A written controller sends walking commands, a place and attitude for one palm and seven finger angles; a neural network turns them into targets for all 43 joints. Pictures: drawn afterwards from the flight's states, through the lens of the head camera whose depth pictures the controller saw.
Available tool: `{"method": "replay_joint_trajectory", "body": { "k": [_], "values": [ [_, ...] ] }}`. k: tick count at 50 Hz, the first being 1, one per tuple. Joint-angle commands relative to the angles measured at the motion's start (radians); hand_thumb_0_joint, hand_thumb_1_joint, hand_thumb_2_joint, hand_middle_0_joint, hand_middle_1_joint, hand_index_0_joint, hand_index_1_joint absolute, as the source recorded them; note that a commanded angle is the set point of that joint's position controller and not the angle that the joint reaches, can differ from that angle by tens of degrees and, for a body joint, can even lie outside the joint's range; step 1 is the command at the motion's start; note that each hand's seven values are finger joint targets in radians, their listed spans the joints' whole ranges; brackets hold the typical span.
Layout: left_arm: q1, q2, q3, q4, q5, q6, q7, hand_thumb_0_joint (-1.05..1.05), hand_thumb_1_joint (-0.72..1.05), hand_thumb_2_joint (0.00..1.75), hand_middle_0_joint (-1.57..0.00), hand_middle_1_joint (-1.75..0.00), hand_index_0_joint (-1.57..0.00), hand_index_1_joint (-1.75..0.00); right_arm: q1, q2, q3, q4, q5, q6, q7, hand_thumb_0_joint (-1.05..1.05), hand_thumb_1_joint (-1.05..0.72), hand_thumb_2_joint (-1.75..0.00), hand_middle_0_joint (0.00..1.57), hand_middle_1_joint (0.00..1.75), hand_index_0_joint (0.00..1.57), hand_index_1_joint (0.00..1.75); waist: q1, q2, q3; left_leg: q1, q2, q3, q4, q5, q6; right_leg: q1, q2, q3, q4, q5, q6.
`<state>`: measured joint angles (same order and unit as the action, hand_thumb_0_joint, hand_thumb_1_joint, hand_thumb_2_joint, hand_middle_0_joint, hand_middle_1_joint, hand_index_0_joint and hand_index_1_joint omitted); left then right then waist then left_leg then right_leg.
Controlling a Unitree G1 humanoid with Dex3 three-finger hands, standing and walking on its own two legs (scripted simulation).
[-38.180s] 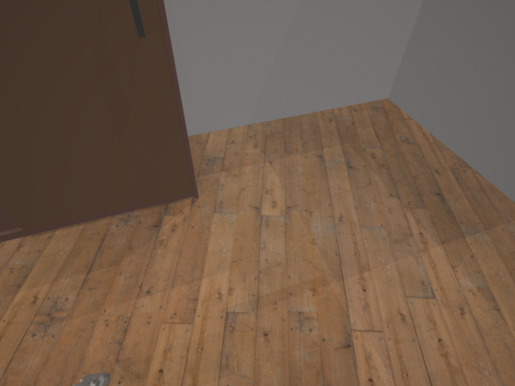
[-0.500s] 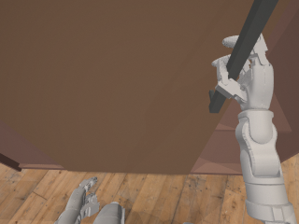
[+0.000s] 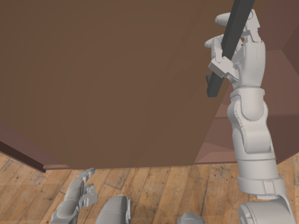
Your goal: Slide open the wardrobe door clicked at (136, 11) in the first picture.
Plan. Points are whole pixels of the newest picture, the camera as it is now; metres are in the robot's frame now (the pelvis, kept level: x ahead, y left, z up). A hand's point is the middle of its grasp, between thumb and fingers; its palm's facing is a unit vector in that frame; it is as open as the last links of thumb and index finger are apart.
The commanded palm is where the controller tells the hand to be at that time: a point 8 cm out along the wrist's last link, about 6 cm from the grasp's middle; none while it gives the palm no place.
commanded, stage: step sideways, sliding the door along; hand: right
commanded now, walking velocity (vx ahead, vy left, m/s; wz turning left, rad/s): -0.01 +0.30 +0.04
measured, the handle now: (227, 31) +0.43 -0.17 +0.25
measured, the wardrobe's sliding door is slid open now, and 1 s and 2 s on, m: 0.54 0.61 0.61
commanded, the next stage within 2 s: stop walking and hold the door there in 0.52 s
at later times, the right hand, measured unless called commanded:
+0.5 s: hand (176, 60) +0.39 -0.07 +0.22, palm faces +0.33 +0.94 -0.06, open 6.3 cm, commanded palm +0.37 -0.05 +0.20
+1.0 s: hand (179, 60) +0.40 -0.08 +0.21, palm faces +0.54 +0.80 -0.27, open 6.2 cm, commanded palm +0.36 -0.11 +0.18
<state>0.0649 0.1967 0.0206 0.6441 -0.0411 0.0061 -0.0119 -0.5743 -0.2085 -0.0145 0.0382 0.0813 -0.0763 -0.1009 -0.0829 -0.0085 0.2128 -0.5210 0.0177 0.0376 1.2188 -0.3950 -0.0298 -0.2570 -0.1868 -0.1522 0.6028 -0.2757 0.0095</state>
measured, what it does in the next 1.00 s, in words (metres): steps to the left: left foot, then right foot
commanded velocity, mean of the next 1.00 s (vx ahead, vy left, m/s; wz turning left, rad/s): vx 0.00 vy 0.11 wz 0.05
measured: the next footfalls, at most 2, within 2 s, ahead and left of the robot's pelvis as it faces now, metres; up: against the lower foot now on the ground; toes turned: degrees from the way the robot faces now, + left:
left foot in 0.26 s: +0.08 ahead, +0.27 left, +0.00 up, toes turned +5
right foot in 0.48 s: +0.08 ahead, +0.05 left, +0.00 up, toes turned -15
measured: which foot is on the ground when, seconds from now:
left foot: up 0.00-0.24, down 0.26-0.48, up 0.50-0.90, down 0.92-1.00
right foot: down 0.00-0.26, up 0.28-0.46, down 0.48-0.92, up 0.94-1.00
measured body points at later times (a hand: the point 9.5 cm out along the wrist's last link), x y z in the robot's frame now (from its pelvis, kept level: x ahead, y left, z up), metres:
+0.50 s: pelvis +0.01 +0.14 -0.01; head +0.09 +0.12 +0.43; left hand +0.23 +0.37 -0.11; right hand +0.37 -0.12 +0.22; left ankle +0.04 +0.28 -0.72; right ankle +0.05 +0.06 -0.74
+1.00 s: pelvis +0.03 +0.23 -0.01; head +0.06 +0.26 +0.44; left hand +0.24 +0.47 -0.11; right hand +0.36 -0.12 +0.23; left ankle +0.07 +0.36 -0.74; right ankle +0.04 +0.08 -0.71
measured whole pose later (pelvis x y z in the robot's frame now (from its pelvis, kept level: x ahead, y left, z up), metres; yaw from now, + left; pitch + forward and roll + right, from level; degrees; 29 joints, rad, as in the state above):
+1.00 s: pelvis +0.03 +0.23 -0.01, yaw +2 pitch -2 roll +1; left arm 0.08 0.27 -0.03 0.63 -0.05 -0.04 0.04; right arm -0.39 -0.52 -0.44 0.31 0.08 -0.08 -0.10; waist -0.04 -0.09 0.10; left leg -0.29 0.03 0.08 0.58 -0.26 0.00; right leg -0.36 -0.13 -0.06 0.89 -0.50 0.04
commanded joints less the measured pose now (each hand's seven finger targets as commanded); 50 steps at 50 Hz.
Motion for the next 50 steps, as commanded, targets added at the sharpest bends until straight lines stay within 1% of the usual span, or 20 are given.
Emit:
{"method": "replay_joint_trajectory", "body": {
  "k": [1, 10, 12, 13, 14, 15, 17, 20, 22, 23, 24, 26, 31, 32, 35, 41, 44, 46, 48, 50],
  "values": [
    [-0.033, 0.162, 0.064, -0.138, 0.004, -0.038, 0.016, 0.0, 0.9, 0.9, -0.2, -0.3, -0.2, -0.3, -0.533, 0.016, 0.133, -0.297, -0.023, -0.082, 0.071, 0.0, -0.9, -0.9, 0.45, 1.4, 0.45, 1.4, 0.103, -0.224, -0.461, -0.063, 0.056, -0.007, -0.111, 0.099, -0.022, 0.333, -0.232, 0.12, -0.211, 0.519, -0.11],
    [-0.052, 0.121, 0.037, -0.181, -0.022, -0.076, 0.017, 0.0, 0.9, 0.9, -0.2, -0.3, -0.2, -0.3, -0.483, 0.046, 0.153, -0.246, 0.002, -0.098, 0.066, 0.0, -0.9, -0.9, 0.45, 1.4, 0.45, 1.4, 0.085, -0.307, -0.508, 0.32, -0.029, 0.108, -0.62, 0.096, -0.026, 0.241, -0.187, 0.065, -0.051, 0.445, -0.072],
    [-0.052, 0.089, 0.022, -0.176, -0.041, -0.085, 0.018, 0.0, 0.9, 0.9, -0.2, -0.3, -0.2, -0.3, -0.479, 0.04, 0.173, -0.268, -0.01, -0.095, 0.058, 0.0, -0.9, -0.9, 0.45, 1.4, 0.45, 1.4, 0.075, -0.069, -0.528, 0.448, 0.053, 0.037, -0.836, 0.332, -0.002, 0.145, -0.068, 0.051, 0.148, 0.217, -0.029],
    [-0.08, 0.051, 0.011, -0.188, -0.042, -0.088, 0.024, 0.0, 0.9, 0.9, -0.2, -0.3, -0.2, -0.3, -0.486, 0.001, 0.165, -0.283, -0.023, -0.095, 0.047, 0.0, -0.9, -0.9, 0.45, 1.4, 0.45, 1.4, 0.064, 0.252, -0.511, 0.563, 0.236, -0.168, -0.861, 0.698, 0.077, -0.117, 0.05, 0.046, 0.347, -0.25, 0.006],
    [-0.129, 0.053, 0.01, -0.185, -0.023, -0.093, 0.039, 0.0, 0.9, 0.9, -0.2, -0.3, -0.2, -0.3, -0.47, -0.04, 0.15, -0.293, -0.027, -0.087, 0.038, 0.0, -0.9, -0.9, 0.45, 1.4, 0.45, 1.4, 0.03, 0.375, -0.489, 0.543, 0.354, -0.323, -0.851, 0.879, 0.154, -0.264, 0.143, 0.097, 0.58, -0.466, 0.019],
    [-0.122, 0.051, 0.002, -0.159, -0.005, -0.104, 0.043, 0.0, 0.9, 0.9, -0.2, -0.3, -0.2, -0.3, -0.487, -0.04, 0.144, -0.329, -0.028, -0.089, 0.03, 0.0, -0.9, -0.9, 0.45, 1.4, 0.45, 1.4, 0.028, 0.258, -0.468, 0.483, 0.365, -0.293, -0.836, 0.879, 0.161, -0.263, 0.126, 0.155, 0.646, -0.434, 0.012],
    [-0.096, 0.088, 0.026, -0.134, -0.017, -0.098, 0.051, 0.0, 0.9, 0.9, -0.2, -0.3, -0.2, -0.3, -0.487, -0.031, 0.133, -0.446, 0.006, -0.096, 0.015, 0.0, -0.9, -0.9, 0.45, 1.4, 0.45, 1.4, 0.065, 0.375, -0.492, 0.675, 0.315, -0.278, -0.731, 1.044, 0.198, -0.341, 0.117, 0.153, 0.658, -0.4, 0.017],
    [-0.09, 0.084, 0.014, -0.14, -0.016, -0.063, 0.045, 0.0, 0.9, 0.9, -0.2, -0.3, -0.2, -0.3, -0.465, 0.029, 0.155, -0.425, 0.002, -0.115, 0.01, 0.0, -0.9, -0.9, 0.45, 1.4, 0.45, 1.4, 0.079, 0.3, -0.524, 0.709, 0.252, -0.119, -0.634, 1.131, 0.182, -0.212, 0.122, 0.072, 0.222, -0.278, 0.019],
    [-0.072, 0.106, 0.028, -0.14, -0.012, -0.042, 0.049, 0.0, 0.9, 0.9, -0.2, -0.3, -0.2, -0.3, -0.453, 0.022, 0.158, -0.429, -0.002, -0.138, 0.021, 0.0, -0.9, -0.9, 0.45, 1.4, 0.45, 1.4, 0.107, 0.127, -0.562, 0.556, 0.179, -0.019, -0.49, 0.919, 0.113, 0.108, 0.092, 0.011, -0.203, 0.14, 0.025],
    [-0.051, 0.133, 0.052, -0.155, -0.007, -0.042, 0.048, 0.0, 0.9, 0.9, -0.2, -0.3, -0.2, -0.3, -0.459, 0.042, 0.185, -0.463, 0.011, -0.15, 0.034, 0.0, -0.9, -0.9, 0.45, 1.4, 0.45, 1.4, 0.13, -0.022, -0.591, 0.234, 0.122, 0.016, -0.359, 0.522, 0.052, 0.439, -0.067, 0.138, -0.223, 0.535, -0.025],
    [-0.036, 0.178, 0.076, -0.179, -0.006, -0.05, 0.034, 0.0, 0.9, 0.9, -0.2, -0.3, -0.2, -0.3, -0.436, 0.074, 0.199, -0.467, 0.019, -0.144, 0.04, 0.0, -0.9, -0.9, 0.45, 1.4, 0.45, 1.4, 0.094, -0.286, -0.651, -0.055, 0.031, -0.01, -0.185, -0.158, 0.001, 0.647, -0.379, 0.477, -0.14, 1.109, -0.158],
    [-0.046, 0.216, 0.09, -0.196, -0.035, -0.049, -0.014, 0.0, 0.9, 0.9, -0.2, -0.3, -0.2, -0.3, -0.447, 0.051, 0.157, -0.334, -0.001, -0.117, 0.047, 0.0, -0.9, -0.9, 0.45, 1.4, 0.45, 1.4, 0.087, -0.092, -0.651, -0.054, 0.028, -0.12, 0.034, -0.185, 0.024, 0.56, -0.416, 0.414, -0.097, 0.9, -0.224],
    [-0.065, 0.184, 0.073, -0.171, -0.006, -0.047, -0.027, 0.0, 0.9, 0.9, -0.2, -0.3, -0.2, -0.3, -0.52, 0.023, 0.156, -0.403, -0.024, -0.087, 0.055, 0.0, -0.9, -0.9, 0.45, 1.4, 0.45, 1.4, 0.091, -0.217, -0.481, -0.113, 0.046, -0.038, 0.099, 0.032, -0.014, 0.385, -0.253, 0.147, -0.173, 0.685, -0.083],
    [0.004, 0.218, 0.084, -0.095, 0.008, -0.011, 0.002, 0.0, 0.9, 0.9, -0.2, -0.3, -0.2, -0.3, -0.248, -0.496, -0.385, -0.024, -0.064, -0.064, -0.002, 0.0, -0.9, -0.9, 0.45, 1.4, 0.45, 1.4, 0.064, -0.26, -0.498, -0.133, 0.02, -0.005, 0.106, 0.036, -0.034, 0.378, -0.225, 0.1, -0.19, 0.742, -0.067],
    [-0.013, 0.164, 0.057, -0.154, 0.007, -0.011, 0.007, 0.0, 0.9, 0.9, -0.2, -0.3, -0.2, -0.3, -0.33, -0.237, -0.118, -0.205, -0.024, -0.061, 0.053, 0.0, -0.9, -0.9, 0.45, 1.4, 0.45, 1.4, 0.091, -0.349, -0.497, -0.088, 0.0, 0.064, -0.092, 0.062, -0.047, 0.395, -0.172, 0.043, -0.182, 0.717, -0.083],
    [0.014, 0.174, 0.03, -0.162, -0.006, -0.087, 0.049, 0.0, 0.9, 0.9, -0.2, -0.3, -0.2, -0.3, -0.213, -0.456, -0.321, -0.085, -0.013, -0.056, 0.025, 0.0, -0.9, -0.9, 0.45, 1.4, 0.45, 1.4, 0.08, -0.379, -0.464, 0.159, -0.049, 0.129, -0.495, 0.048, -0.038, 0.299, -0.156, -0.035, -0.175, 0.597, -0.077],
    [0.017, 0.171, 0.016, -0.164, -0.017, -0.099, 0.05, 0.0, 0.9, 0.9, -0.2, -0.3, -0.2, -0.3, -0.163, -0.521, -0.371, -0.029, -0.024, -0.065, 0.015, 0.0, -0.9, -0.9, 0.45, 1.4, 0.45, 1.4, 0.053, -0.212, -0.474, 0.377, 0.009, 0.057, -0.816, 0.316, -0.021, 0.189, -0.076, -0.032, -0.007, 0.263, -0.026],
    [-0.01, 0.133, -0.005, -0.179, -0.013, -0.085, 0.066, 0.0, 0.9, 0.9, -0.2, -0.3, -0.2, -0.3, -0.111, -0.675, -0.463, 0.066, -0.048, -0.064, 0.002, 0.0, -0.9, -0.9, 0.45, 1.4, 0.45, 1.4, 0.048, 0.212, -0.468, 0.55, 0.309, -0.357, -0.865, 0.868, 0.098, -0.153, 0.132, 0.017, 0.29, -0.296, 0.015],
    [-0.018, 0.16, -0.01, -0.147, 0.001, -0.088, 0.078, 0.0, 0.9, 0.9, -0.2, -0.3, -0.2, -0.3, -0.099, -0.762, -0.583, 0.124, -0.054, -0.042, -0.008, 0.0, -0.9, -0.9, 0.45, 1.4, 0.45, 1.4, 0.049, 0.158, -0.414, 0.43, 0.405, -0.409, -0.927, 0.74, 0.136, -0.197, 0.117, 0.143, 0.448, -0.308, 0.014],
    [-0.006, 0.192, 0.013, -0.131, -0.019, -0.097, 0.071, 0.0, 0.9, 0.9, -0.2, -0.3, -0.2, -0.3, -0.122, -0.633, -0.531, 0.084, -0.016, -0.065, -0.016, 0.0, -0.9, -0.9, 0.45, 1.4, 0.45, 1.4, 0.058, 0.384, -0.506, 0.618, 0.33, -0.283, -0.807, 0.882, 0.083, -0.278, 0.149, 0.219, 0.527, -0.231, 0.028]
  ]
}}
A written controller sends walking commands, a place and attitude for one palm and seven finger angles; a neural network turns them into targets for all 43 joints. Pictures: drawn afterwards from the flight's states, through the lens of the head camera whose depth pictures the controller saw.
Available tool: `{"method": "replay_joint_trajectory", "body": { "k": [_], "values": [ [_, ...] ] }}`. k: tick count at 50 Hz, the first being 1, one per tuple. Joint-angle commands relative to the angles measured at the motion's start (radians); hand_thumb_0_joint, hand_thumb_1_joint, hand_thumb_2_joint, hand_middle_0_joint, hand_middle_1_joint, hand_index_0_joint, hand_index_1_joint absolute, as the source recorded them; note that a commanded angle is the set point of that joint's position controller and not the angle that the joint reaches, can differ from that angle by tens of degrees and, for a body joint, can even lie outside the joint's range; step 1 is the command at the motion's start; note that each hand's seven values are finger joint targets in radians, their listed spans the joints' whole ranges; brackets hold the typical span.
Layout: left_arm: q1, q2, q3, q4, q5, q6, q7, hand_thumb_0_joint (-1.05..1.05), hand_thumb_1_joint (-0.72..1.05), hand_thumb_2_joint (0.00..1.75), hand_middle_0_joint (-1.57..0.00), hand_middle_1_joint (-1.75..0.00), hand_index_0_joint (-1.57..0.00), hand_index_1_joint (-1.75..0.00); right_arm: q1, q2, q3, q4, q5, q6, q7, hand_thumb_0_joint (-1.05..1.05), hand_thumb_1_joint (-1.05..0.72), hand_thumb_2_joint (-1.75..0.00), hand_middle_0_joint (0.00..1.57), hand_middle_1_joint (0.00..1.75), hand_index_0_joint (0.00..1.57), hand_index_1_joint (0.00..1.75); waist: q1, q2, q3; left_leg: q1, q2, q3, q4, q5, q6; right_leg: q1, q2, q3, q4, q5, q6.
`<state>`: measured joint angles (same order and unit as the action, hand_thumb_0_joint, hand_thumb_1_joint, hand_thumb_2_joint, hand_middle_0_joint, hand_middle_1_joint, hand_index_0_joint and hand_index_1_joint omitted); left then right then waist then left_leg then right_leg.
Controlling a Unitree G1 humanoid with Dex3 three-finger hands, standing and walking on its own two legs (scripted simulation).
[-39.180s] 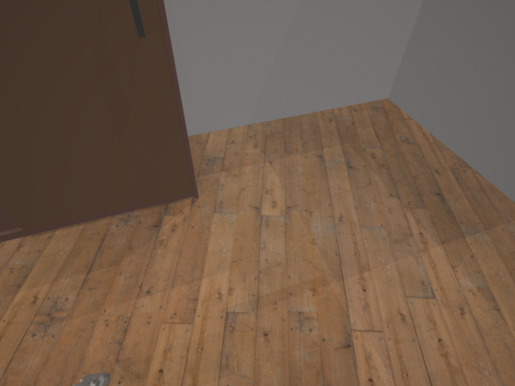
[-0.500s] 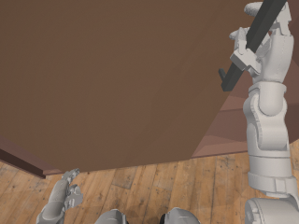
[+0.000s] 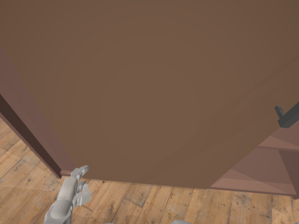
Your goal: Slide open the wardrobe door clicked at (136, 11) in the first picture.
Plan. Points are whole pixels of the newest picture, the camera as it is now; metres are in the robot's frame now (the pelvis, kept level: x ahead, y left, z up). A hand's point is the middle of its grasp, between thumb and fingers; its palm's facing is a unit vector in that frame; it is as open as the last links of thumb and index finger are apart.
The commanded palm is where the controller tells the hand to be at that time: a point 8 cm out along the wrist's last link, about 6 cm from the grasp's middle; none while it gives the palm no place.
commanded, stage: stop walking and hold the door there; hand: right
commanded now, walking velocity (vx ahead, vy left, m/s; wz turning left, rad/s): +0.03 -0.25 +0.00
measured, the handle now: out of the picture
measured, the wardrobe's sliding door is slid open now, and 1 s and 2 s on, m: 0.61 0.61 0.61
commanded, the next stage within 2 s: none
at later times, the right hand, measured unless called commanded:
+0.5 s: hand out of the picture +0.35 -0.32 +0.22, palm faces +0.47 +0.86 -0.19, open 5.9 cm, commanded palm +0.31 -0.36 +0.19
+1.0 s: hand out of the picture +0.35 -0.32 +0.22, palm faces +0.48 +0.85 -0.22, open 5.7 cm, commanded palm +0.31 -0.37 +0.19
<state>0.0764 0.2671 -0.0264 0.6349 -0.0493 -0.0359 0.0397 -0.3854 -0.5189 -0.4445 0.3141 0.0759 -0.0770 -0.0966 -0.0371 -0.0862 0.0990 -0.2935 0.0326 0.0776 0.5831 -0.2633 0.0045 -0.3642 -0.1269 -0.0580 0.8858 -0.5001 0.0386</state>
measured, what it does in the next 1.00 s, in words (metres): steps on the spot: right foot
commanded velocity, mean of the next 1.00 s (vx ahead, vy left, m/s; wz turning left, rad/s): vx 0.01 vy -0.02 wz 0.00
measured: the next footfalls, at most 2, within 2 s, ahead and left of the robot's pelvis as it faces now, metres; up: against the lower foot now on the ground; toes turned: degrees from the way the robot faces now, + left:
right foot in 0.28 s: +0.03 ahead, -0.18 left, +0.00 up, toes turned +4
left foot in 1.70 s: -0.04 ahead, +0.00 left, +0.00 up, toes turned +6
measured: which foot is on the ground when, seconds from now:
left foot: down 0.00-1.00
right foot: up 0.00-0.26, down 0.28-1.00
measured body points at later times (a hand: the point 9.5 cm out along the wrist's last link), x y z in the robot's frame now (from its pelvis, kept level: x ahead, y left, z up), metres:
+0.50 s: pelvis -0.03 -0.03 +0.01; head -0.04 -0.05 +0.46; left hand +0.07 +0.23 -0.09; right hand +0.32 -0.37 +0.23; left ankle -0.03 +0.10 -0.73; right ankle +0.01 -0.13 -0.73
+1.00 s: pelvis -0.05 -0.03 +0.01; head -0.05 -0.03 +0.46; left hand +0.04 +0.26 -0.09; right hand +0.32 -0.37 +0.23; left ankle -0.03 +0.10 -0.73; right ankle +0.01 -0.13 -0.73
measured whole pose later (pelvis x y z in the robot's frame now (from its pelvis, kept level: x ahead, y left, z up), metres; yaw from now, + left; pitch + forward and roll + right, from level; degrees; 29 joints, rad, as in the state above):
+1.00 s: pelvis -0.05 -0.03 +0.01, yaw +6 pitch -1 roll +1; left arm 0.26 0.30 0.01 0.72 -0.05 -0.02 0.09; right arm -0.44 -0.56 -0.42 0.55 0.04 -0.20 -0.11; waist 0.01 -0.03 -0.01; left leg -0.27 0.01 0.02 0.47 -0.19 -0.02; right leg -0.30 -0.07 -0.14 0.52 -0.21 -0.02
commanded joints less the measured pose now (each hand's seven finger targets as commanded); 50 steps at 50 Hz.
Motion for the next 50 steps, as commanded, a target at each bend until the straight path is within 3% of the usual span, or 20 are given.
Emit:
{"method": "replay_joint_trajectory", "body": {
  "k": [1, 3, 6, 7, 10, 12, 13, 14, 15, 16, 17, 18, 23, 25, 26, 28, 34, 35, 44, 50],
  "values": [
    [-0.027, 0.125, 0.062, -0.104, -0.007, -0.058, 0.029, 0.0, 0.9, 0.9, -0.2, -0.3, -0.2, -0.3, -0.277, -0.351, -0.146, -0.142, -0.006, -0.066, -0.028, 0.0, -0.9, -0.9, 0.45, 1.4, 0.45, 1.4, 0.014, 0.465, -0.393, 0.39, 0.315, -0.292, -0.161, 0.758, 0.072, -0.168, 0.084, 0.111, 0.228, 0.014, 0.001],
    [-0.007, 0.137, 0.067, -0.093, -0.003, -0.042, 0.031, 0.0, 0.9, 0.9, -0.2, -0.3, -0.2, -0.3, -0.18, -0.398, -0.205, -0.062, -0.032, -0.077, -0.029, 0.0, -0.9, -0.9, 0.45, 1.4, 0.45, 1.4, 0.012, 0.356, -0.381, 0.314, 0.294, -0.228, -0.17, 0.672, 0.079, -0.109, 0.101, 0.075, 0.154, 0.077, -0.002],
    [-0.006, 0.148, 0.073, -0.078, 0.004, -0.031, 0.037, 0.0, 0.9, 0.9, -0.2, -0.3, -0.2, -0.3, -0.211, -0.407, -0.18, -0.089, -0.035, -0.093, -0.022, 0.0, -0.9, -0.9, 0.45, 1.4, 0.45, 1.4, 0.01, 0.233, -0.33, 0.225, 0.291, -0.23, -0.23, 0.488, 0.083, -0.024, 0.115, 0.03, -0.016, 0.105, -0.016],
    [0.009, 0.14, 0.072, -0.083, 0.005, -0.031, 0.038, 0.0, 0.9, 0.9, -0.2, -0.3, -0.2, -0.3, -0.191, -0.393, -0.176, -0.076, -0.038, -0.097, -0.022, 0.0, -0.9, -0.9, 0.45, 1.4, 0.45, 1.4, -0.001, 0.239, -0.333, 0.214, 0.281, -0.23, -0.244, 0.406, 0.087, -0.001, 0.117, 0.018, -0.085, 0.102, -0.024],
    [0.044, 0.149, 0.083, -0.075, 0.009, -0.041, 0.04, 0.0, 0.9, 0.9, -0.2, -0.3, -0.2, -0.3, -0.23, -0.371, -0.151, -0.112, -0.045, -0.117, -0.03, 0.0, -0.9, -0.9, 0.45, 1.4, 0.45, 1.4, 0.009, 0.254, -0.316, 0.154, 0.264, -0.224, -0.28, 0.185, 0.087, 0.089, 0.114, 0.0, -0.293, 0.15, -0.032],
    [0.06, 0.155, 0.089, -0.064, 0.009, -0.04, 0.043, 0.0, 0.9, 0.9, -0.2, -0.3, -0.2, -0.3, -0.227, -0.35, -0.12, -0.135, -0.048, -0.129, -0.032, 0.0, -0.9, -0.9, 0.45, 1.4, 0.45, 1.4, 0.024, 0.146, -0.317, 0.107, 0.201, -0.18, -0.245, 0.11, 0.049, 0.22, 0.11, -0.019, -0.465, 0.301, -0.038],
    [0.059, 0.164, 0.095, -0.073, 0.007, -0.043, 0.044, 0.0, 0.9, 0.9, -0.2, -0.3, -0.2, -0.3, -0.237, -0.321, -0.093, -0.16, -0.047, -0.138, -0.029, 0.0, -0.9, -0.9, 0.45, 1.4, 0.45, 1.4, 0.028, 0.068, -0.297, 0.069, 0.148, -0.149, -0.189, 0.087, 0.027, 0.244, 0.052, 0.021, -0.511, 0.346, -0.05],
    [0.052, 0.188, 0.099, -0.086, 0.005, -0.045, 0.043, 0.0, 0.9, 0.9, -0.2, -0.3, -0.2, -0.3, -0.24, -0.304, -0.079, -0.187, -0.046, -0.148, -0.028, 0.0, -0.9, -0.9, 0.45, 1.4, 0.45, 1.4, 0.015, -0.084, -0.285, 0.017, 0.06, -0.098, -0.114, 0.026, -0.007, 0.236, -0.062, 0.146, -0.546, 0.409, -0.09],
    [0.058, 0.185, 0.091, -0.094, -0.007, -0.041, 0.038, 0.0, 0.9, 0.9, -0.2, -0.3, -0.2, -0.3, -0.243, -0.294, -0.064, -0.19, -0.049, -0.152, -0.027, 0.0, -0.9, -0.9, 0.45, 1.4, 0.45, 1.4, 0.003, -0.152, -0.283, 0.022, -0.001, -0.037, -0.048, -0.022, -0.028, 0.206, -0.14, 0.22, -0.553, 0.506, -0.132],
    [0.067, 0.18, 0.094, -0.1, -0.016, -0.034, 0.038, 0.0, 0.9, 0.9, -0.2, -0.3, -0.2, -0.3, -0.223, -0.284, -0.046, -0.157, -0.041, -0.145, -0.024, 0.0, -0.9, -0.9, 0.45, 1.4, 0.45, 1.4, 0.003, -0.121, -0.276, 0.058, -0.025, -0.04, -0.002, -0.088, -0.03, 0.159, -0.157, 0.237, -0.563, 0.529, -0.151],
    [0.055, 0.147, 0.078, -0.097, 0.003, -0.035, 0.039, 0.0, 0.9, 0.9, -0.2, -0.3, -0.2, -0.3, -0.24, -0.219, 0.02, -0.182, -0.055, -0.146, -0.015, 0.0, -0.9, -0.9, 0.45, 1.4, 0.45, 1.4, 0.018, -0.2, -0.251, 0.042, -0.017, -0.042, 0.072, -0.113, -0.026, 0.112, -0.156, 0.228, -0.593, 0.494, -0.159],
    [0.063, 0.154, 0.082, -0.092, 0.008, -0.039, 0.042, 0.0, 0.9, 0.9, -0.2, -0.3, -0.2, -0.3, -0.251, -0.282, -0.035, -0.175, -0.063, -0.144, -0.023, 0.0, -0.9, -0.9, 0.45, 1.4, 0.45, 1.4, 0.014, -0.213, -0.235, 0.041, -0.013, -0.052, 0.104, -0.123, -0.023, 0.093, -0.158, 0.216, -0.591, 0.49, -0.158],
    [0.082, 0.163, 0.074, -0.084, 0.006, -0.044, 0.046, 0.0, 0.9, 0.9, -0.2, -0.3, -0.2, -0.3, -0.256, -0.279, -0.024, -0.126, -0.058, -0.125, -0.025, 0.0, -0.9, -0.9, 0.45, 1.4, 0.45, 1.4, 0.018, -0.075, -0.252, 0.141, 0.009, -0.056, -0.139, 0.054, -0.024, 0.1, -0.079, 0.1, -0.452, 0.479, -0.088],
    [0.092, 0.161, 0.072, -0.076, 0.016, -0.04, 0.048, 0.0, 0.9, 0.9, -0.2, -0.3, -0.2, -0.3, -0.258, -0.325, -0.06, -0.07, -0.061, -0.12, -0.028, 0.0, -0.9, -0.9, 0.45, 1.4, 0.45, 1.4, 0.031, 0.007, -0.253, 0.129, 0.078, -0.145, -0.175, 0.168, 0.006, 0.077, -0.028, 0.066, -0.41, 0.386, -0.056],
    [0.092, 0.164, 0.071, -0.069, 0.021, -0.034, 0.05, 0.0, 0.9, 0.9, -0.2, -0.3, -0.2, -0.3, -0.243, -0.346, -0.069, -0.03, -0.064, -0.115, -0.025, 0.0, -0.9, -0.9, 0.45, 1.4, 0.45, 1.4, 0.038, -0.002, -0.239, 0.104, 0.101, -0.153, -0.183, 0.215, 0.013, 0.091, -0.011, 0.047, -0.413, 0.37, -0.048],
    [0.091, 0.148, 0.072, -0.078, 0.008, -0.039, 0.047, 0.0, 0.9, 0.9, -0.2, -0.3, -0.2, -0.3, -0.281, -0.292, -0.029, -0.074, -0.05, -0.116, -0.022, 0.0, -0.9, -0.9, 0.45, 1.4, 0.45, 1.4, 0.032, 0.086, -0.293, 0.078, 0.072, -0.148, -0.181, 0.076, 0.006, 0.133, -0.005, 0.053, -0.416, 0.285, -0.052],
    [0.088, 0.153, 0.062, -0.064, 0.005, -0.041, 0.058, 0.0, 0.9, 0.9, -0.2, -0.3, -0.2, -0.3, -0.318, -0.306, -0.037, 0.018, -0.05, -0.115, -0.026, 0.0, -0.9, -0.9, 0.45, 1.4, 0.45, 1.4, 0.023, 0.038, -0.291, 0.046, 0.018, -0.089, -0.148, 0.024, -0.021, 0.16, -0.06, 0.099, -0.512, 0.238, -0.077],
    [0.087, 0.148, 0.06, -0.063, 0.006, -0.042, 0.059, 0.0, 0.9, 0.9, -0.2, -0.3, -0.2, -0.3, -0.318, -0.28, -0.012, 0.026, -0.051, -0.117, -0.023, 0.0, -0.9, -0.9, 0.45, 1.4, 0.45, 1.4, 0.023, 0.039, -0.287, 0.046, 0.016, -0.088, -0.147, 0.022, -0.022, 0.155, -0.06, 0.098, -0.517, 0.23, -0.077],
    [0.103, 0.161, 0.072, -0.053, 0.001, -0.033, 0.061, 0.0, 0.9, 0.9, -0.2, -0.3, -0.2, -0.3, -0.306, -0.316, -0.029, 0.126, -0.057, -0.121, -0.027, 0.0, -0.9, -0.9, 0.45, 1.4, 0.45, 1.4, 0.031, 0.061, -0.221, -0.013, 0.053, -0.141, -0.228, -0.055, -0.007, 0.124, -0.013, 0.053, -0.476, 0.179, -0.065],
    [0.115, 0.173, 0.083, -0.053, -0.004, -0.036, 0.061, 0.0, 0.9, 0.9, -0.2, -0.3, -0.2, -0.3, -0.297, -0.335, -0.045, 0.136, -0.055, -0.127, -0.024, 0.0, -0.9, -0.9, 0.45, 1.4, 0.45, 1.4, 0.034, 0.078, -0.253, -0.01, 0.054, -0.146, -0.228, -0.006, -0.007, 0.167, -0.01, 0.049, -0.453, 0.267, -0.066]
  ]
}}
